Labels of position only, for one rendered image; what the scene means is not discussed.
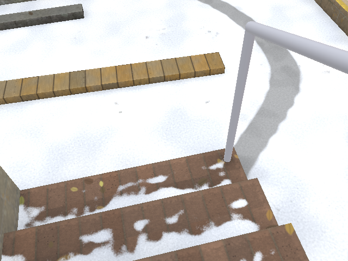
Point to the stairs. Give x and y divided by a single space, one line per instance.
193 208

